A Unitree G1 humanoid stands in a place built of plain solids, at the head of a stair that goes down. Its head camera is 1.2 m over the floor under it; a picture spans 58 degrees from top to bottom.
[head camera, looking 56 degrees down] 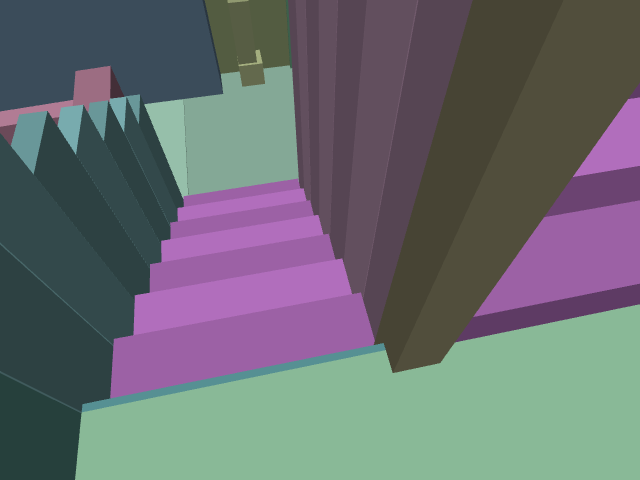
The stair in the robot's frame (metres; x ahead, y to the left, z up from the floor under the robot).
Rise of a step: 0.18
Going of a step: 0.25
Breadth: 0.85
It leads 12 degrees to the left of straight ahead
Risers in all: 8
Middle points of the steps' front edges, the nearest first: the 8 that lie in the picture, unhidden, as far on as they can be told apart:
0.37 0.22 0.00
0.62 0.27 -0.17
0.87 0.32 -0.35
1.12 0.37 -0.53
1.37 0.43 -0.70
1.62 0.48 -0.88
1.86 0.53 -1.06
2.11 0.58 -1.23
